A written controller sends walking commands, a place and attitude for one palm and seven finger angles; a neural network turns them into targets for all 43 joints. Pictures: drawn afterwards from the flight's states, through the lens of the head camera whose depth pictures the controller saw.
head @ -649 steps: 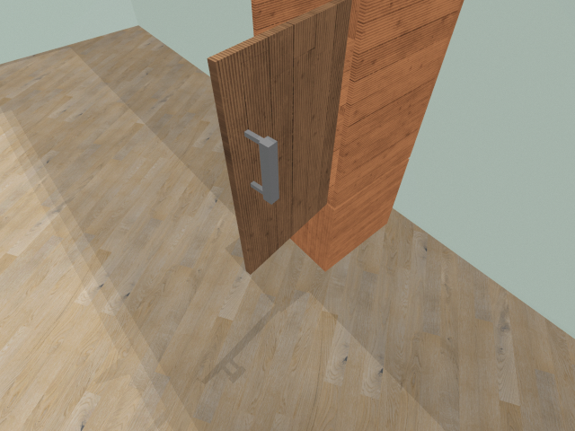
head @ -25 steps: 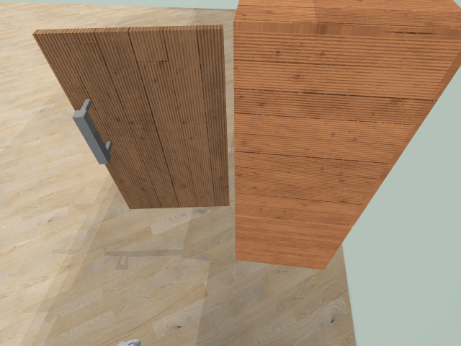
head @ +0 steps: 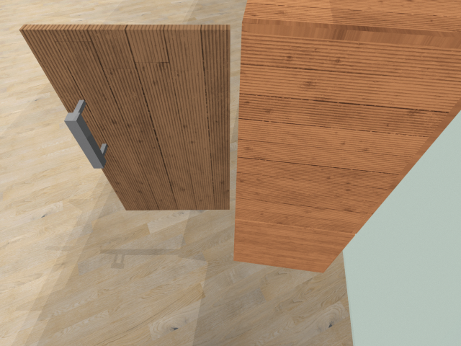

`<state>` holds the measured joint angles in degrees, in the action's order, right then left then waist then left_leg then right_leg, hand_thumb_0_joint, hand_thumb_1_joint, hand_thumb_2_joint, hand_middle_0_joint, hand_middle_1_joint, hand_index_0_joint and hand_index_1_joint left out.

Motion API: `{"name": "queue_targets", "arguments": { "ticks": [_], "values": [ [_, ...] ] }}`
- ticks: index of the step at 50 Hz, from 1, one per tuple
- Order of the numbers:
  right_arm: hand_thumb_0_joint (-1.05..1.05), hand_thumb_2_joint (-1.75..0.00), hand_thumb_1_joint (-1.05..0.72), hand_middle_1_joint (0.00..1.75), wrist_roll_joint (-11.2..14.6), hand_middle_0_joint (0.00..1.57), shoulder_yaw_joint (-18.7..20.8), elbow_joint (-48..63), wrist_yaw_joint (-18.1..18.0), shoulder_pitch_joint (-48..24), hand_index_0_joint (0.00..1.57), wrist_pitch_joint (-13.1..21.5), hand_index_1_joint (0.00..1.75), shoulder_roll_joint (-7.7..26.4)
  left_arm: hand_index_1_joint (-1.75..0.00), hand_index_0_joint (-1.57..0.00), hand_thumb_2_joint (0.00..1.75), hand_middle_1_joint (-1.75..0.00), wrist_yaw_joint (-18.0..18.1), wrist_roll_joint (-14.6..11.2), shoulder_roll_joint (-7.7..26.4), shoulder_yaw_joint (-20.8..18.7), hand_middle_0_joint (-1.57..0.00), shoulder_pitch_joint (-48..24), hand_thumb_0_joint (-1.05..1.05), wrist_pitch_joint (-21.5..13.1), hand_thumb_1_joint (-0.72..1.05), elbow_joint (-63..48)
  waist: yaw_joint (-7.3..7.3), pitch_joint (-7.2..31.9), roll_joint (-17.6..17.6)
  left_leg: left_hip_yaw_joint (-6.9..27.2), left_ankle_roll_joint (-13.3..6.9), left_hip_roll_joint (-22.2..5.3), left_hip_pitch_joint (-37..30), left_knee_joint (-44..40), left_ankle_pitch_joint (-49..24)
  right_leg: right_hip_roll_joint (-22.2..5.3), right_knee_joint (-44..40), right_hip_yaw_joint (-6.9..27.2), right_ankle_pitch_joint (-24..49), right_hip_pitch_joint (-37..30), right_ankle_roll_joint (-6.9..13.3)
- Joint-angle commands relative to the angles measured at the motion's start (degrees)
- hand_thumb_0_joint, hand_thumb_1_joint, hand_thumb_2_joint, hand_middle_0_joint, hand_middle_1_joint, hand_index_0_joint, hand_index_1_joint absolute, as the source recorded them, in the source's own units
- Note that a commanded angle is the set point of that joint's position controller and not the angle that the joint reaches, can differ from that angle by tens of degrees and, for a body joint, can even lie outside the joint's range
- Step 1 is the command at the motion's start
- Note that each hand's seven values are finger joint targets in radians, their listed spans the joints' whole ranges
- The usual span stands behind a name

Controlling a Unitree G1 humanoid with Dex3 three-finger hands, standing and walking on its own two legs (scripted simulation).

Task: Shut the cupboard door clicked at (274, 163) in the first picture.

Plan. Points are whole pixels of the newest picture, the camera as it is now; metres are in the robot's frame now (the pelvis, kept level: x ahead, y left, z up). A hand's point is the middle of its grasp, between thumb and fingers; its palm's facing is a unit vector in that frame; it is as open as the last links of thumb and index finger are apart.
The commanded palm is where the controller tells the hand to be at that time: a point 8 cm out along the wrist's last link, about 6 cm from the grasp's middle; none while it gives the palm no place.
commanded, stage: come to a stop and stand still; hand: left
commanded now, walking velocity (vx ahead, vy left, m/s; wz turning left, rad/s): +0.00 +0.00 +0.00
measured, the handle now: (90, 135) +0.50 +0.34 +0.04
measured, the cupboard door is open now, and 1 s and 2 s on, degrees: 99 99 99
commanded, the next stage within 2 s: look again from close up in 0.66 s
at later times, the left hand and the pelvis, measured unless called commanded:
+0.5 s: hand out of the picture +0.00 +0.24 -0.17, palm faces -0.01 -0.97 -0.25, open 7.4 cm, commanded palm none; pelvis -0.04 +0.05 +0.00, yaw -1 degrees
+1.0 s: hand out of the picture -0.04 +0.21 -0.17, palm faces -0.02 -0.98 -0.19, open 7.4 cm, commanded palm none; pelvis -0.04 +0.03 +0.01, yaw -2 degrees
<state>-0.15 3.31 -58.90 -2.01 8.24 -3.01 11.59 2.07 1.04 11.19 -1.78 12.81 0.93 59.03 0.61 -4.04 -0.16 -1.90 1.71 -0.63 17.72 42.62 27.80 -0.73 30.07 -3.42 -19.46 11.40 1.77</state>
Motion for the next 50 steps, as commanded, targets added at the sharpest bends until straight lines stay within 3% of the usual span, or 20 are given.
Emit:
{"name": "queue_targets", "arguments": {
  "ticks": [1,2,3,4,5,6,7,8,9,11,13,15,16,20,27,40,50],
  "values": [
    [0.00,-0.90,-0.90,0.30,0.07,0.20,-0.57,0.55,0.22,4.32,0.20,1.71,0.30,1.44,-0.30,-0.20,0.90,-0.30,0.25,-0.23,8.07,-1.47,-0.20,1.01,0.00,-1.57,0.90,-1.35,-1.43,6.22,-7.70,-0.67,0.38,0.04,-5.59,-16.03,-12.55,-11.37,-2.07,9.08,47.88,-6.27,5.74],
    [0.00,-0.90,-0.90,0.30,-0.15,0.20,-0.62,-0.16,0.14,5.63,0.20,2.27,0.30,2.85,-0.30,-0.20,0.90,-0.30,0.13,-0.69,7.60,-1.20,-0.20,1.03,0.00,-1.53,0.90,-1.39,-1.73,7.00,-4.58,0.81,-0.57,-2.49,-10.90,-20.34,-24.79,-9.64,-0.76,7.93,40.83,-3.43,2.99],
    [0.00,-0.90,-0.90,0.30,-0.51,0.20,-0.44,-0.10,-0.04,5.21,0.20,2.89,0.30,5.19,-0.30,-0.20,0.90,-0.30,-0.08,-0.99,6.11,-0.91,-0.20,2.11,0.00,-1.44,0.90,-1.47,-0.64,8.50,1.58,5.38,-2.71,-8.00,-14.24,-18.85,-37.83,-6.65,-1.48,6.45,29.98,-0.57,0.18],
    [0.00,-0.90,-0.90,0.30,-0.57,0.20,-0.34,0.10,0.01,4.49,0.20,2.79,0.30,6.60,-0.30,-0.20,0.90,-0.30,0.12,-0.72,5.22,-0.61,-0.20,2.29,0.00,-1.19,0.90,-1.47,-0.16,7.73,3.15,6.07,-4.27,-10.54,-11.70,-18.65,-37.94,-4.96,-4.03,5.51,19.09,-1.41,-0.98],
    [0.00,-0.90,-0.90,0.30,0.16,0.20,0.29,4.66,0.48,0.81,0.20,3.30,0.30,8.07,-0.30,-0.20,0.90,-0.30,2.46,0.15,5.38,-0.42,-0.20,8.42,0.00,-2.40,0.90,-0.59,1.16,5.40,2.82,0.69,-2.57,-8.36,-8.90,-6.01,-36.59,-7.75,-6.46,8.32,33.10,0.94,-2.30],
    [0.00,-0.90,-0.90,0.30,-0.18,0.20,-0.66,7.10,0.78,0.73,0.20,3.30,0.30,5.99,-0.30,-0.20,0.90,-0.30,2.28,0.55,9.37,-0.81,-0.20,7.31,0.00,-3.53,0.90,-1.62,-0.26,5.45,2.81,0.24,-1.50,-4.37,-3.88,-4.58,-27.38,-11.74,-4.54,12.24,47.94,-3.23,0.82],
    [0.00,-0.90,-0.90,0.30,-0.28,0.20,-0.52,6.35,0.68,5.13,0.20,3.97,0.30,4.23,-0.30,-0.20,0.90,-0.30,1.90,0.30,10.01,-0.86,-0.20,5.19,0.00,-3.99,0.90,-2.97,-2.64,9.58,-0.12,0.69,-1.77,-3.23,-3.33,-8.77,-19.62,-13.24,-0.21,12.18,56.42,-6.10,3.56],
    [0.00,-0.90,-0.90,0.30,-0.30,0.20,-0.47,6.02,0.45,6.99,0.20,4.15,0.30,4.33,-0.30,-0.20,0.90,-0.30,1.67,0.01,8.70,-0.36,-0.20,3.80,0.00,-3.71,0.90,-3.71,-2.97,11.82,1.29,1.27,-2.33,-3.35,-6.25,-12.73,-24.89,-10.89,2.59,8.65,52.65,-6.64,3.17],
    [0.00,-0.90,-0.90,0.30,-0.44,0.20,-0.37,5.64,0.28,7.71,0.20,4.34,0.30,5.03,-0.30,-0.20,0.90,-0.30,1.52,-0.09,7.67,-0.23,-0.20,4.14,0.00,-3.22,0.90,-4.08,-2.29,12.70,4.09,2.43,-2.98,-5.10,-9.30,-12.91,-35.80,-7.88,3.86,6.26,42.30,-5.02,1.90],
    [0.00,-0.90,-0.90,0.30,-0.60,0.20,-0.41,6.20,-0.22,7.37,0.20,4.51,0.30,6.28,-0.30,-0.20,0.90,-0.30,1.38,-0.05,6.78,0.05,-0.20,4.89,0.00,-2.47,0.90,-4.19,-0.86,10.30,7.20,4.10,-4.37,-7.78,-11.24,-12.70,-49.91,-4.74,2.59,3.85,24.57,-1.67,1.11],
    [0.00,-0.90,-0.90,0.30,-0.56,0.20,-0.70,7.23,-0.34,5.91,0.20,4.31,0.30,6.60,-0.30,-0.20,0.90,-0.30,1.10,0.05,5.88,0.25,-0.20,4.98,0.00,-1.61,0.90,-4.25,-0.24,5.07,3.79,5.51,-5.18,-7.84,-6.96,-14.85,-42.50,-3.44,0.13,3.78,15.05,-0.34,0.55],
    [0.00,-0.90,-0.90,0.30,-0.66,0.20,-0.96,7.65,-0.01,5.06,0.20,4.21,0.30,6.56,-0.30,-0.20,0.90,-0.30,0.65,0.04,5.65,0.59,-0.20,4.61,0.00,-1.08,0.90,-4.37,-0.18,0.80,1.49,6.29,-5.12,-6.82,-2.52,-18.42,-27.45,-3.54,-2.20,4.81,9.85,0.85,0.37],
    [0.00,-0.90,-0.90,0.30,-0.80,0.20,-0.98,7.54,0.11,5.16,0.20,4.29,0.30,6.50,-0.30,-0.20,0.90,-0.30,0.47,0.11,5.88,0.53,-0.20,4.33,0.00,-1.13,0.90,-4.37,-0.10,0.59,2.30,6.37,-5.23,-6.55,-1.68,-19.64,-24.66,-3.54,-2.42,4.76,9.23,0.42,0.45],
    [0.00,-0.90,-0.90,0.30,-1.08,0.20,-0.85,7.32,0.85,5.62,0.20,3.86,0.30,7.12,-0.30,-0.20,0.90,-0.30,-0.06,0.23,6.02,0.71,-0.20,4.47,0.00,-0.52,0.90,-4.88,-0.36,-2.70,2.44,9.09,-5.02,-6.43,3.89,-27.38,0.71,-2.82,-3.44,4.16,0.97,1.91,0.14],
    [0.00,-0.90,-0.90,0.30,-1.01,0.20,-1.15,5.52,1.05,7.44,0.20,4.18,0.30,7.85,-0.30,-0.20,0.90,-0.30,-0.38,0.29,6.17,0.86,-0.20,6.45,0.00,-1.04,0.90,-4.06,-0.11,0.16,1.52,9.44,-5.14,-6.59,2.47,-29.23,1.19,-3.40,-4.58,4.39,1.88,1.18,0.21],
    [0.00,-0.90,-0.90,0.30,-0.32,0.20,-2.23,-0.33,0.86,9.29,0.20,5.22,0.30,6.99,-0.30,-0.20,0.90,-0.30,-0.18,-0.27,6.38,1.64,-0.20,7.72,0.00,-2.47,0.90,0.51,-0.62,1.63,-0.59,5.37,-4.38,-5.23,-4.81,-24.85,-14.87,-5.97,-8.20,6.99,8.72,1.37,0.28],
    [0.00,-0.90,-0.90,0.30,-0.31,0.20,-2.62,-2.58,0.80,7.83,0.20,5.02,0.30,6.15,-0.30,-0.20,0.90,-0.30,-0.03,-0.36,5.97,2.03,-0.20,6.87,0.00,-2.57,0.90,2.00,-0.58,0.79,0.17,4.50,-3.82,-5.16,-5.86,-24.29,-17.47,-5.93,-9.47,7.50,9.54,1.11,0.06]
  ]
}}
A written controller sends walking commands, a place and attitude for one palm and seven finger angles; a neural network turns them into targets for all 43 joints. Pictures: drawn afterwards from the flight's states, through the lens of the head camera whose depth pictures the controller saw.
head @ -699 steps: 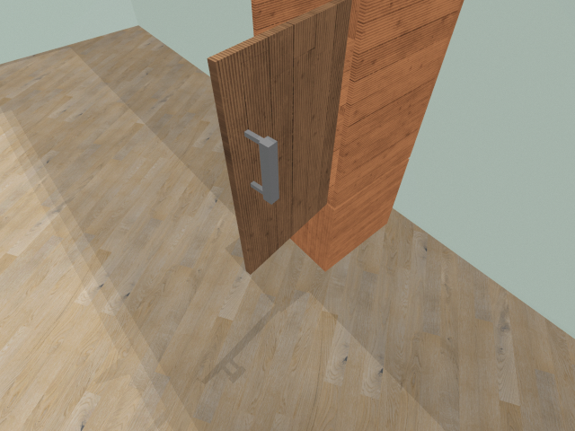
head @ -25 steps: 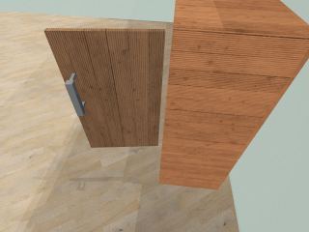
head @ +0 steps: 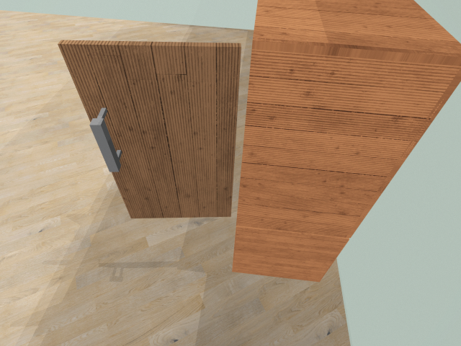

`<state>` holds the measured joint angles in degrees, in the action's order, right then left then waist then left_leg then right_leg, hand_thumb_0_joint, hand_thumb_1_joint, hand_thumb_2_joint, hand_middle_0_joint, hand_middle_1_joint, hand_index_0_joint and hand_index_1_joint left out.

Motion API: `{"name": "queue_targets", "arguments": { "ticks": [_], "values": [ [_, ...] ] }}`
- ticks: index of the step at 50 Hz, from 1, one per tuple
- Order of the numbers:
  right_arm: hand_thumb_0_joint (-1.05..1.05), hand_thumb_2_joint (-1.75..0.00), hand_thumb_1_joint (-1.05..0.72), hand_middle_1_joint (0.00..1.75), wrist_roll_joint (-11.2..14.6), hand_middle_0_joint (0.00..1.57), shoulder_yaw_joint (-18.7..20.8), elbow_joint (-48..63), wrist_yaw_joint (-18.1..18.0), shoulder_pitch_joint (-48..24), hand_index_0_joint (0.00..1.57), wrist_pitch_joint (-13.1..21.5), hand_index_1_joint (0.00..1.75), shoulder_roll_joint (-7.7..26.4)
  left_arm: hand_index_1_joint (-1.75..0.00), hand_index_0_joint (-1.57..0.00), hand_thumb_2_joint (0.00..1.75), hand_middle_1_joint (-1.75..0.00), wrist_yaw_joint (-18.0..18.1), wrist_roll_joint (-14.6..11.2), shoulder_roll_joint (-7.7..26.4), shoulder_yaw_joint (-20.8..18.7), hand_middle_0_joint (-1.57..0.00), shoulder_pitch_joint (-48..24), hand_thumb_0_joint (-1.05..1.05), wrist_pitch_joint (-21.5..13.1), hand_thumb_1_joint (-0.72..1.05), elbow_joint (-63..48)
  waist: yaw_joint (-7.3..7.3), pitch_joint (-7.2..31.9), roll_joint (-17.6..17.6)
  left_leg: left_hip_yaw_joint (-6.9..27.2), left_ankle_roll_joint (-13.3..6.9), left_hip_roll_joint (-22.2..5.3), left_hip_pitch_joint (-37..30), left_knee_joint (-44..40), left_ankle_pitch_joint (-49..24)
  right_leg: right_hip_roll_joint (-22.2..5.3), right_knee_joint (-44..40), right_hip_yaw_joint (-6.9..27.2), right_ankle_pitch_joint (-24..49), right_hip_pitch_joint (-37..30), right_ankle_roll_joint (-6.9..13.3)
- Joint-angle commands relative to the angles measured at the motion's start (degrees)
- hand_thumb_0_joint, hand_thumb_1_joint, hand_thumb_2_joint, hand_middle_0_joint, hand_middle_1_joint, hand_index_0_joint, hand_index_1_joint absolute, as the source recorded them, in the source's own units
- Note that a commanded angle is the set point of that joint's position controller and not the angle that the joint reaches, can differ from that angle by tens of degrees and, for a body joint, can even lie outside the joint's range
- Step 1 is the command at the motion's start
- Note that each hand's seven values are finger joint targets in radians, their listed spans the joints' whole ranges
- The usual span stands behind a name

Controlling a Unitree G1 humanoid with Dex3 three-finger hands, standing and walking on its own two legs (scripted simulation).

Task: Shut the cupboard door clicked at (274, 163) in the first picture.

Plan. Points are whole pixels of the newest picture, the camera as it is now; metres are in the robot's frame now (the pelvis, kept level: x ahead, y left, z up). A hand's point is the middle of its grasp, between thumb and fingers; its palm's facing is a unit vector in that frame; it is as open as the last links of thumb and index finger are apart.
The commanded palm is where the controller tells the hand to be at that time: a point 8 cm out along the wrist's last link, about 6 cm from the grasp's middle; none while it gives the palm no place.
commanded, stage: look again from close up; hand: left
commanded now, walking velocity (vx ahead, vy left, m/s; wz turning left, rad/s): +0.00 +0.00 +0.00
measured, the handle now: (109, 140) +0.53 +0.33 +0.03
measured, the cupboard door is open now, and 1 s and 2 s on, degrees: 99 99 99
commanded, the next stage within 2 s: shuffle to correct the standing spot in 1.76 s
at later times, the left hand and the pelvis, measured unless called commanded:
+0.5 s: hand out of the picture +0.02 +0.18 -0.17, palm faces +0.00 -0.98 -0.21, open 7.4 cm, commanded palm none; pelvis +0.01 -0.01 +0.00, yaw +0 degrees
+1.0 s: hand out of the picture +0.02 +0.17 -0.17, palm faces +0.01 -0.98 -0.20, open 7.4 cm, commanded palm none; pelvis +0.02 -0.01 +0.00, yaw +0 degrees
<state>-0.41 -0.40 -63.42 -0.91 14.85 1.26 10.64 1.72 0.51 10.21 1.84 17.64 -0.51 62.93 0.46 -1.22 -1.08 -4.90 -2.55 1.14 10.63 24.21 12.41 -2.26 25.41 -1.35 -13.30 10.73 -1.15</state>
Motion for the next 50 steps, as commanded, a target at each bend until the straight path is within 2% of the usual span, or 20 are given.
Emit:
{"name": "queue_targets", "arguments": {
  "ticks": [1,10,16,18,31,44,47,50],
  "values": [
    [0.00,-0.90,-0.90,0.30,0.00,0.20,1.10,1.92,-0.31,1.32,0.20,0.66,0.30,6.89,-0.30,-0.20,0.90,-0.30,0.36,0.24,7.02,-1.62,-0.20,1.97,0.00,-1.12,0.90,-2.00,-0.36,-2.63,0.38,7.41,0.41,-7.06,1.41,-5.81,-1.94,-4.27,-5.04,5.34,3.39,1.72,2.87],
    [0.00,-0.90,-0.90,0.30,-0.11,0.20,1.07,1.57,-0.28,0.19,0.20,0.70,0.30,7.09,-0.30,-0.20,0.90,-0.30,0.29,0.19,7.24,-1.84,-0.20,0.47,0.00,-1.17,0.90,-2.50,-0.21,-2.26,1.33,7.52,0.72,-7.13,1.28,-6.19,-3.02,-4.32,-5.41,5.27,4.35,0.79,2.80],
    [0.00,-0.90,-0.90,0.30,-0.06,0.20,1.11,1.28,-0.36,0.19,0.20,0.78,0.30,6.91,-0.30,-0.20,0.90,-0.30,0.32,0.24,7.48,-2.03,-0.20,0.16,0.00,-1.37,0.90,-2.69,-0.18,-0.64,-0.35,7.10,0.67,-7.46,-0.06,-5.64,-6.24,-4.44,-5.23,5.04,7.80,-0.73,2.81],
    [0.00,-0.90,-0.90,0.30,-0.06,0.20,1.10,1.17,-0.36,0.14,0.20,0.84,0.30,7.28,-0.30,-0.20,0.90,-0.30,0.31,0.16,7.74,-2.07,-0.20,-0.07,0.00,-1.39,0.90,-2.75,-0.23,-0.26,0.27,7.02,0.73,-7.46,-0.32,-5.63,-6.79,-4.62,-5.14,4.95,8.20,-1.03,2.84],
    [0.00,-0.90,-0.90,0.30,-0.04,0.20,0.87,0.43,-0.53,-0.01,0.20,0.69,0.30,7.23,-0.30,-0.20,0.90,-0.30,0.22,0.17,7.67,-2.01,-0.20,0.06,0.00,-1.13,0.90,-1.93,-0.11,-2.03,1.18,7.17,0.74,-7.67,-0.76,-6.76,-6.42,-4.37,-6.18,4.66,7.09,-0.85,2.73],
    [0.00,-0.90,-0.90,0.30,-0.04,0.20,0.84,0.20,-0.62,0.28,0.20,0.92,0.30,7.28,-0.30,-0.20,0.90,-0.30,0.23,0.16,7.41,-2.04,-0.20,0.81,0.00,-1.35,0.90,-1.50,-0.11,-0.19,0.73,6.86,0.78,-7.79,-2.23,-6.36,-8.81,-4.57,-5.88,4.69,9.50,-1.63,2.72],
    [0.00,-0.90,-0.90,0.30,-0.02,0.20,0.86,0.12,-0.65,0.37,0.20,0.80,0.30,6.89,-0.30,-0.20,0.90,-0.30,0.26,0.23,7.22,-2.08,-0.20,0.61,0.00,-1.22,0.90,-1.43,-0.06,-2.45,1.03,7.05,0.81,-7.67,-0.87,-6.90,-7.49,-4.38,-6.15,4.58,8.08,-1.01,2.68],
    [0.00,-0.90,-0.90,0.30,-0.06,0.20,0.84,0.10,-0.67,0.57,0.20,0.86,0.30,6.83,-0.30,-0.20,0.90,-0.30,0.25,0.17,7.00,-2.03,-0.20,0.91,0.00,-1.27,0.90,-1.35,-0.12,-1.06,0.98,7.05,0.76,-7.73,-1.83,-6.68,-8.28,-4.46,-6.09,4.59,8.57,-1.36,2.72]
  ]
}}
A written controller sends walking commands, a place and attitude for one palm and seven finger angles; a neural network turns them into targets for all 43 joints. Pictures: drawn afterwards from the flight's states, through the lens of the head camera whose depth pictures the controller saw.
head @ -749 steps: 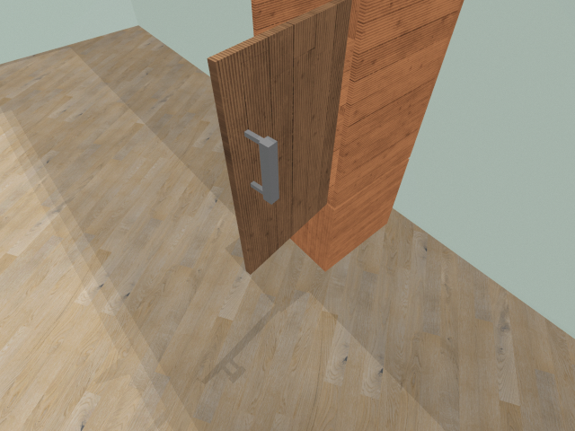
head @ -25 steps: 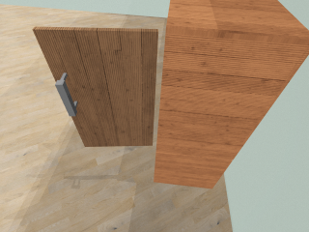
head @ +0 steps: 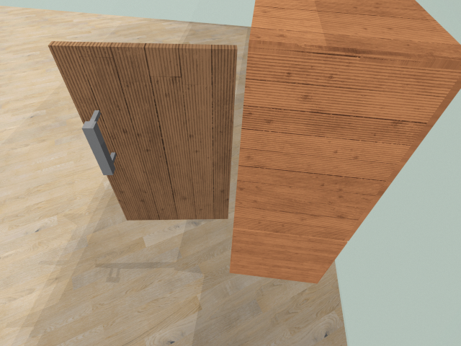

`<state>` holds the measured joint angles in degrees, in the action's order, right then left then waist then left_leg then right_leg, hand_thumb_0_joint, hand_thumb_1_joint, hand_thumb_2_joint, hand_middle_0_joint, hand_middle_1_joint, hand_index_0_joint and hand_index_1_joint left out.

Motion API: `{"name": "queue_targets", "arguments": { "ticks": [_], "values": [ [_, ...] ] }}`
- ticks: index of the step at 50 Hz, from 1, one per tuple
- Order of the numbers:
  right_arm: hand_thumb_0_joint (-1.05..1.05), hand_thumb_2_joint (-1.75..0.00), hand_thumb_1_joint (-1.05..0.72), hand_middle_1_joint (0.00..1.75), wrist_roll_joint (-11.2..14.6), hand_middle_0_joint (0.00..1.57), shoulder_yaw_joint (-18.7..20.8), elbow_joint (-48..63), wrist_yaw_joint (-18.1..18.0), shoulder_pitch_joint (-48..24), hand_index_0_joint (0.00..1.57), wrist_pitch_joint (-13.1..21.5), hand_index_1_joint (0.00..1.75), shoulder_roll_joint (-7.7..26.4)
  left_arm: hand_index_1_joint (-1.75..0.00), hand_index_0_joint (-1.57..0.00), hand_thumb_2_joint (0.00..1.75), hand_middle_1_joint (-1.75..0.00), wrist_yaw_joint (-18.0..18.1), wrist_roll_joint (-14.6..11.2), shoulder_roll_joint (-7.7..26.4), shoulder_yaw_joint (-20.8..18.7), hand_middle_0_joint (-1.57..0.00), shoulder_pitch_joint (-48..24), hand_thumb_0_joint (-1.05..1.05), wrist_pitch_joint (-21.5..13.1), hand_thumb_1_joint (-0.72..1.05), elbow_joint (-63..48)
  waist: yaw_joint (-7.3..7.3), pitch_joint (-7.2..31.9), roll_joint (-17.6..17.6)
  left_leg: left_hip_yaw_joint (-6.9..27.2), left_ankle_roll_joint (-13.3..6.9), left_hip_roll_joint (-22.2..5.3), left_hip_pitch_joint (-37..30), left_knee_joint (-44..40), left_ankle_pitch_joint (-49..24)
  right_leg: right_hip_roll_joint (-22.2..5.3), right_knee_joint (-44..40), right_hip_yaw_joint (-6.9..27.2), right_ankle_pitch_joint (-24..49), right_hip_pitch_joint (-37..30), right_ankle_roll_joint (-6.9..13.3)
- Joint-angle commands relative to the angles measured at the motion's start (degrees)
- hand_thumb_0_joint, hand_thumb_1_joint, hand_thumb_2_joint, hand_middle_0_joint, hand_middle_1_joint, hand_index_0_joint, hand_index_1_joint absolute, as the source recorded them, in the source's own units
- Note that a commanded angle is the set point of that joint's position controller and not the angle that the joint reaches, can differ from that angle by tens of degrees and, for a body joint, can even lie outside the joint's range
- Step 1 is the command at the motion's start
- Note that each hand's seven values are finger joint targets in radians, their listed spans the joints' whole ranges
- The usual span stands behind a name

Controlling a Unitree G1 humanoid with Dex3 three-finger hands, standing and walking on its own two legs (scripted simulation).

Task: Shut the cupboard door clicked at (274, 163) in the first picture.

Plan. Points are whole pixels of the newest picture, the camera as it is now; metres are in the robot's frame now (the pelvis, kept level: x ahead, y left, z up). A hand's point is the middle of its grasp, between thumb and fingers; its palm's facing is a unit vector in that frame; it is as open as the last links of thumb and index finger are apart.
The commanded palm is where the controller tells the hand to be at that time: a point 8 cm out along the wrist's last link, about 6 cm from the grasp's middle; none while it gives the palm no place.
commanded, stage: look again from close up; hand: left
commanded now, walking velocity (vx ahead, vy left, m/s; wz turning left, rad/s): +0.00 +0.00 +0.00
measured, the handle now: (102, 143) +0.52 +0.34 +0.03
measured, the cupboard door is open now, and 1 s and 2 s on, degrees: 99 99 99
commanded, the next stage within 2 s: shuffle to correct the standing spot in 0.76 s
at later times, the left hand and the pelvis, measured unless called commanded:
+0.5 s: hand out of the picture +0.00 +0.18 -0.18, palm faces +0.02 -0.98 -0.20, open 7.4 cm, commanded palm none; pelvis +0.00 +0.00 +0.00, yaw +0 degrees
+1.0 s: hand out of the picture +0.00 +0.17 -0.18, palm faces +0.05 -0.98 -0.19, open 7.4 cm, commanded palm none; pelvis +0.00 -0.01 +0.00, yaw +1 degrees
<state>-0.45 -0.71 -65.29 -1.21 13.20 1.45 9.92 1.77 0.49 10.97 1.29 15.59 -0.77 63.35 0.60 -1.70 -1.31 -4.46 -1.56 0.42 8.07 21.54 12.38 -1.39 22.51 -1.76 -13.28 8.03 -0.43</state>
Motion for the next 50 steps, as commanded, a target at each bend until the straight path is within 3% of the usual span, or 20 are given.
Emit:
{"name": "queue_targets", "arguments": {
  "ticks": [1,26,43,47,50],
  "values": [
    [0.00,-0.90,-0.90,0.30,0.03,0.20,1.18,1.96,-0.41,2.42,0.20,0.68,0.30,7.25,-0.30,-0.20,0.90,-0.30,0.23,0.24,6.26,-1.55,-0.20,3.08,0.00,-1.05,0.90,-1.86,-0.18,-0.53,0.71,6.57,-0.30,-7.03,0.75,-3.77,-8.71,-5.26,-3.18,5.04,9.29,0.99,2.03],
    [0.00,-0.90,-0.90,0.30,0.00,0.20,1.23,1.63,-0.52,3.28,0.20,0.55,0.30,6.57,-0.30,-0.20,0.90,-0.30,0.18,0.24,5.75,-1.66,-0.20,3.45,0.00,-0.97,0.90,-1.57,-0.10,-2.46,1.29,6.63,-0.09,-6.97,1.53,-4.62,-5.79,-5.07,-4.01,4.91,6.08,2.19,2.20],
    [0.00,-0.90,-0.90,0.30,-0.01,0.20,1.33,1.59,-0.65,3.47,0.20,0.75,0.30,6.57,-0.30,-0.20,0.90,-0.30,0.17,0.24,5.74,-1.82,-0.20,3.82,0.00,-1.20,0.90,-1.34,-0.11,-1.57,1.23,6.65,-0.06,-6.91,0.85,-4.00,-7.73,-5.15,-3.61,5.19,8.23,1.96,2.38],
    [0.00,-0.90,-0.90,0.30,-0.33,0.20,1.08,2.01,-0.25,5.27,0.20,-0.47,0.30,4.58,-0.30,-0.20,0.90,-0.30,0.25,0.40,5.00,-2.54,-0.20,5.89,0.00,-0.40,0.90,-1.41,0.54,-2.89,0.55,5.54,0.19,-4.64,5.56,-0.78,0.39,-6.83,-2.81,5.21,-2.13,1.90,3.21],
    [0.00,-0.90,-0.90,0.30,-0.70,0.20,1.50,4.27,0.17,4.30,0.20,-1.46,0.30,4.15,-0.30,-0.20,0.90,-0.30,0.17,0.46,7.65,-4.34,-0.20,7.70,0.00,0.08,0.90,-2.05,1.69,-4.70,-5.78,2.05,1.15,-1.13,13.48,8.35,7.87,-13.34,-7.57,12.30,-13.58,0.79,6.83]
  ]
}}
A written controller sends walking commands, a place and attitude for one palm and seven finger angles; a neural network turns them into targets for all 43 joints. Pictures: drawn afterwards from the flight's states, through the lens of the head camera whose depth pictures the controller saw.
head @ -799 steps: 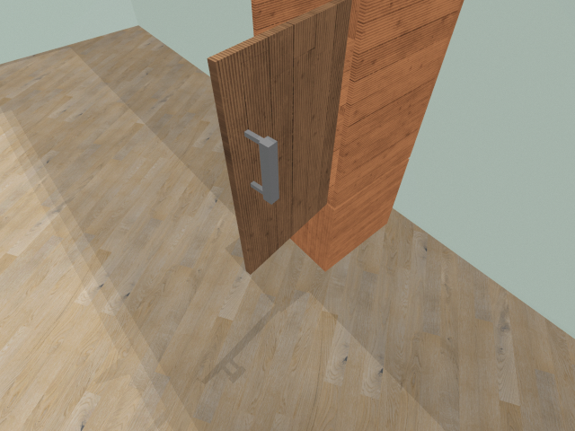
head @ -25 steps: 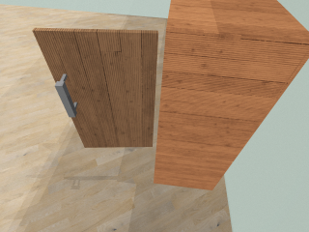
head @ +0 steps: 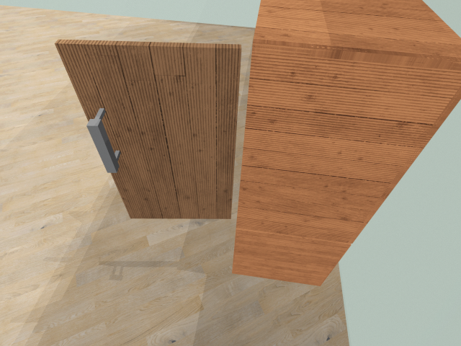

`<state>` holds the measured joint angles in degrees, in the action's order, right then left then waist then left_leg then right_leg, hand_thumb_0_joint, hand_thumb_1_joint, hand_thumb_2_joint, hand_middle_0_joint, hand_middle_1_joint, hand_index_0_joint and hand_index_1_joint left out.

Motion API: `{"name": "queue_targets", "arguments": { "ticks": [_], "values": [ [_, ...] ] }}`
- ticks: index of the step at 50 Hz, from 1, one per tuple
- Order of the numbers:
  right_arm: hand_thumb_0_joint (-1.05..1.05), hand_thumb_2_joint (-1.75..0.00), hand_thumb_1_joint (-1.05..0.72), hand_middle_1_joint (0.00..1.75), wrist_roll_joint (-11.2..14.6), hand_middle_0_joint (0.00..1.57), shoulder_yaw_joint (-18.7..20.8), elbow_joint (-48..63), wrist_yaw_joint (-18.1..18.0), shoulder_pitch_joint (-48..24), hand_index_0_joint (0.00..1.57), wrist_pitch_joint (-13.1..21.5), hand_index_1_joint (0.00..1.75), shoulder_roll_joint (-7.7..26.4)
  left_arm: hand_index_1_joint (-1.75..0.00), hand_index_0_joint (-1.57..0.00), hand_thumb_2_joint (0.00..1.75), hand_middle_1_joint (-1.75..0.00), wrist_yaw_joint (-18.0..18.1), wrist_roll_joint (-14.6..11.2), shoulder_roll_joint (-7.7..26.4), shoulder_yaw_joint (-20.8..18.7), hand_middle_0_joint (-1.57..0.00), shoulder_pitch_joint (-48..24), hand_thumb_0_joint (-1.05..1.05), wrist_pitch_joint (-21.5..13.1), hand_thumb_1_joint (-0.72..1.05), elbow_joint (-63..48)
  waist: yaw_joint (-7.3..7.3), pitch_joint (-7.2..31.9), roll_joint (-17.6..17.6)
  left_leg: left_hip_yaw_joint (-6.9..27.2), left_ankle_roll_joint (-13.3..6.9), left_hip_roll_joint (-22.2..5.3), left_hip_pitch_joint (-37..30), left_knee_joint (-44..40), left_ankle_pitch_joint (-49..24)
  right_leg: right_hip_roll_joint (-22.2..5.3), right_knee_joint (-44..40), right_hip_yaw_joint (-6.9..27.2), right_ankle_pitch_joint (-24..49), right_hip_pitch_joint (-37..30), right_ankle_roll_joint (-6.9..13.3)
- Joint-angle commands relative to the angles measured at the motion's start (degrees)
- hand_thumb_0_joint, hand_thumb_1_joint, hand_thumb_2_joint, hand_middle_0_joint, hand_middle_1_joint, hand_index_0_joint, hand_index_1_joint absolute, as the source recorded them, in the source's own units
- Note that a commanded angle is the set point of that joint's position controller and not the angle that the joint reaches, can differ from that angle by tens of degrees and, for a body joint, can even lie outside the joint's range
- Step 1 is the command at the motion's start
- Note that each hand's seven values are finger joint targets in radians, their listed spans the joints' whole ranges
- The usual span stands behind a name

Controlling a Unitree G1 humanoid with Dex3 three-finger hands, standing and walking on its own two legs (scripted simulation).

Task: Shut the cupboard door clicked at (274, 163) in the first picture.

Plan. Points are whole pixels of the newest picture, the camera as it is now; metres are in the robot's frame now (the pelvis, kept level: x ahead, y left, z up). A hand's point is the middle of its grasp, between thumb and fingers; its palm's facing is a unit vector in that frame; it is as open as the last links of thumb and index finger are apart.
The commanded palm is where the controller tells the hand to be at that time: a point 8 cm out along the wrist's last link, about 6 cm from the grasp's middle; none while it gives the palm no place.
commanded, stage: shuffle to correct the standing spot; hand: left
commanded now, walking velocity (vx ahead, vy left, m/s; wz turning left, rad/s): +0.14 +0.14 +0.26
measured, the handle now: (107, 141) +0.52 +0.33 +0.03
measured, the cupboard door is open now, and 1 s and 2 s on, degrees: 99 99 99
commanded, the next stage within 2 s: come to a stop and stand still in 0.58 s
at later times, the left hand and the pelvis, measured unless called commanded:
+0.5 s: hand out of the picture +0.11 +0.23 -0.17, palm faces +0.09 -0.97 -0.21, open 7.3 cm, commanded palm none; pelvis +0.08 +0.04 -0.01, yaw +3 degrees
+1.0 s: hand out of the picture +0.13 +0.30 -0.19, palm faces +0.14 -0.97 -0.21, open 7.4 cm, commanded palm none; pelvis +0.13 +0.11 -0.01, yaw +4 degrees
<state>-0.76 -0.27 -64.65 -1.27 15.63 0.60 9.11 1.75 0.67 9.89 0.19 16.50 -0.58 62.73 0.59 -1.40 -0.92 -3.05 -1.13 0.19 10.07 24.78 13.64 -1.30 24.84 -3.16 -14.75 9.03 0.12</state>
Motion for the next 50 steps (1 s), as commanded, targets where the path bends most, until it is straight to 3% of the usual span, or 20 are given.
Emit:
{"name": "queue_targets", "arguments": {
  "ticks": [1,4,7,9,11,13,16,20,23,24,26,27,29,33,38,39,41,42,45,50],
  "values": [
    [0.00,-0.90,-0.90,0.30,-0.48,0.20,1.39,4.33,0.30,1.69,0.20,-0.93,0.30,4.77,-0.30,-0.20,0.90,-0.30,0.38,0.40,9.79,-3.92,-0.20,7.43,0.00,0.01,0.90,-1.87,2.11,-5.49,-8.87,-0.15,0.80,-1.01,13.80,9.70,8.39,-16.62,-11.99,16.44,-14.38,-0.46,7.96],
    [0.00,-0.90,-0.90,0.30,-0.46,0.20,1.89,6.55,0.87,0.25,0.20,-0.66,0.30,4.35,-0.30,-0.20,0.90,-0.30,0.60,0.91,9.46,-4.92,-0.20,7.54,0.00,-0.56,0.90,-3.12,2.01,-6.81,-8.10,1.63,0.61,-3.40,17.03,16.21,12.06,-21.06,-11.45,17.90,-7.65,0.59,11.01],
    [0.00,-0.90,-0.90,0.30,-0.23,0.20,1.83,4.26,0.96,9.14,0.20,0.29,0.30,3.31,-0.30,-0.20,0.90,-0.30,0.01,0.74,8.06,-4.82,-0.20,3.12,0.00,-0.19,0.90,-4.91,-2.44,-4.03,0.15,0.46,0.19,-2.07,-2.13,-0.17,3.92,-12.62,1.07,5.74,-7.92,12.31,6.17],
    [0.00,-0.90,-0.90,0.30,-1.12,0.20,3.35,3.02,0.32,16.42,0.20,0.32,0.30,10.47,-0.30,-0.20,0.90,-0.30,-0.56,0.85,2.75,-3.61,-0.20,0.90,0.00,0.41,0.90,-7.56,-4.57,-4.98,19.35,23.31,-7.98,-17.99,-5.55,-13.54,10.05,0.04,26.36,-5.33,-20.74,24.89,0.81],
    [0.00,-0.90,-0.90,0.30,-0.75,0.20,2.61,3.93,-0.10,14.49,0.20,0.73,0.30,8.41,-0.30,-0.20,0.90,-0.30,-0.65,1.38,2.40,-3.30,-0.20,-1.87,0.00,-0.06,0.90,-8.23,-3.53,-6.91,9.13,26.99,-12.96,-20.10,-1.76,-14.96,10.52,-3.06,41.22,0.81,-17.10,29.42,2.58],
    [0.00,-0.90,-0.90,0.30,-0.79,0.20,1.83,5.11,-0.26,10.13,0.20,1.68,0.30,6.31,-0.30,-0.20,0.90,-0.30,-1.25,1.35,1.69,-3.22,-0.20,0.10,0.00,-0.41,0.90,-6.88,-1.25,-5.41,3.83,19.40,-11.69,-16.65,-0.96,-14.61,2.86,-4.95,42.02,1.31,-9.31,28.23,1.78],
    [0.00,-0.90,-0.90,0.30,-0.55,0.20,1.42,4.90,-0.65,9.66,0.20,2.50,0.30,5.62,-0.30,-0.20,0.90,-0.30,-1.50,1.01,0.61,-2.88,-0.20,1.68,0.00,-0.25,0.90,-6.33,-0.36,-2.30,5.91,10.97,-11.47,-13.59,-3.55,-11.99,-12.63,-4.70,34.00,-0.89,-7.47,24.22,0.72],
    [0.00,-0.90,-0.90,0.30,-0.91,0.20,1.62,3.87,-0.49,11.48,0.20,1.96,0.30,5.82,-0.30,-0.20,0.90,-0.30,-1.26,0.98,-0.48,-2.38,-0.20,-1.30,0.00,-0.39,0.90,-7.80,-1.39,-2.23,6.35,8.45,-11.58,-13.17,-3.03,-9.86,-15.19,-2.81,20.01,-3.05,-8.33,17.43,0.69],
    [0.00,-0.90,-0.90,0.30,-0.60,0.20,1.55,4.00,-0.35,9.88,0.20,1.41,0.30,5.34,-0.30,-0.20,0.90,-0.30,-1.09,1.07,0.06,-3.07,-0.20,3.38,0.00,-1.02,0.90,-6.47,1.52,-1.99,4.55,5.18,-8.49,-10.87,3.55,-3.54,-11.12,-1.25,7.28,-4.13,0.58,3.95,0.85],
    [0.00,-0.90,-0.90,0.30,-0.17,0.20,1.50,4.35,-0.15,9.43,0.20,1.44,0.30,4.70,-0.30,-0.20,0.90,-0.30,-0.91,1.11,1.99,-3.51,-0.20,7.01,0.00,-1.57,0.90,-5.33,3.20,-1.10,0.87,2.62,-5.95,-7.84,7.90,1.85,-4.82,-3.35,2.00,-1.48,3.52,-4.15,1.25],
    [0.00,-0.90,-0.90,0.30,-0.10,0.20,1.89,7.20,0.61,10.09,0.20,1.37,0.30,2.86,-0.30,-0.20,0.90,-0.30,-0.07,0.83,12.67,-5.94,-0.20,15.00,0.00,-1.99,0.90,-3.92,5.26,2.81,-15.77,-3.95,-0.12,1.30,25.96,27.19,21.85,-27.95,-10.44,29.13,4.76,-17.86,12.76],
    [0.00,-0.90,-0.90,0.30,-0.53,0.20,2.53,7.97,0.47,7.97,0.20,0.90,0.30,4.52,-0.30,-0.20,0.90,-0.30,0.24,0.44,13.06,-6.34,-0.20,14.62,0.00,-1.70,0.90,-4.54,5.33,1.49,-9.31,0.87,0.36,-1.39,26.83,35.38,22.35,-29.35,-12.09,30.64,0.57,-12.27,15.74],
    [0.00,-0.90,-0.90,0.30,-0.80,0.20,2.69,8.33,1.09,2.54,0.20,-0.32,0.30,3.67,-0.30,-0.20,0.90,-0.30,0.76,0.61,8.11,-5.40,-0.20,8.27,0.00,-1.92,0.90,-5.18,3.27,-5.71,-9.97,4.06,1.01,-5.28,27.79,40.73,15.00,-25.79,-13.60,24.74,-1.25,-0.14,13.49],
    [0.00,-0.90,-0.90,0.30,-0.49,0.20,2.68,7.88,2.24,3.66,0.20,-1.71,0.30,0.67,-0.30,-0.20,0.90,-0.30,0.61,1.20,7.81,-5.43,-0.20,2.20,0.00,-2.03,0.90,-6.73,0.16,-2.92,-6.85,0.76,2.88,-5.48,16.18,29.66,6.87,-18.91,-11.47,7.83,7.54,10.02,8.78],
    [0.00,-0.90,-0.90,0.30,0.14,0.20,2.69,7.65,1.49,5.05,0.20,-0.52,0.30,0.90,-0.30,-0.20,0.90,-0.30,-0.12,1.23,9.91,-5.70,-0.20,-0.22,0.00,-0.20,0.90,-6.61,-1.11,-0.97,-8.52,-4.82,4.14,-0.95,1.51,6.44,-2.97,-12.74,-2.09,2.42,5.76,12.09,4.64],
    [0.00,-0.90,-0.90,0.30,0.24,0.20,2.92,7.02,1.11,6.06,0.20,-0.05,0.30,2.26,-0.30,-0.20,0.90,-0.30,-0.19,1.00,8.59,-5.31,-0.20,0.44,0.00,0.41,0.90,-6.60,-1.39,-0.04,-4.10,-3.77,4.11,-1.65,-3.17,1.38,-6.07,-10.33,3.39,1.51,4.31,13.38,2.96],
    [0.00,-0.90,-0.90,0.30,-0.36,0.20,4.27,8.32,0.10,7.08,0.20,0.68,0.30,10.14,-0.30,-0.20,0.90,-0.30,-0.41,0.20,2.92,-3.83,-0.20,3.79,0.00,1.62,0.90,-7.68,-1.27,1.53,16.82,15.03,-3.01,-19.36,-0.94,-7.47,-19.00,-2.72,18.42,-2.74,-15.88,15.11,-2.16],
    [0.00,-0.90,-0.90,0.30,-0.91,0.20,4.37,9.37,-0.01,5.43,0.20,0.28,0.30,11.52,-0.30,-0.20,0.90,-0.30,-0.08,0.26,2.69,-3.68,-0.20,3.81,0.00,1.61,0.90,-8.23,-1.25,-0.65,12.79,17.76,-6.70,-22.09,7.93,-9.47,-13.84,-2.45,23.01,-0.66,-18.81,11.54,-1.44],
    [0.00,-0.90,-0.90,0.30,-0.81,0.20,3.33,9.30,-0.95,-3.48,0.20,0.76,0.30,8.29,-0.30,-0.20,0.90,-0.30,-0.33,0.33,2.24,-2.93,-0.20,5.32,0.00,1.67,0.90,-4.79,0.77,1.49,15.00,12.11,-6.86,-17.11,4.86,-7.31,-22.53,-3.28,24.32,1.57,-13.73,10.46,-1.25],
    [0.00,-0.90,-0.90,0.30,-0.85,0.20,4.96,8.94,-1.43,-2.34,0.20,-0.63,0.30,10.90,-0.30,-0.20,0.90,-0.30,-0.76,0.24,3.80,-3.29,-0.20,3.86,0.00,1.92,0.90,-5.92,-1.15,4.91,10.84,10.49,-7.92,-18.28,-2.06,-2.31,-34.88,-0.68,16.90,0.18,-10.97,9.64,-1.21]
  ]
}}
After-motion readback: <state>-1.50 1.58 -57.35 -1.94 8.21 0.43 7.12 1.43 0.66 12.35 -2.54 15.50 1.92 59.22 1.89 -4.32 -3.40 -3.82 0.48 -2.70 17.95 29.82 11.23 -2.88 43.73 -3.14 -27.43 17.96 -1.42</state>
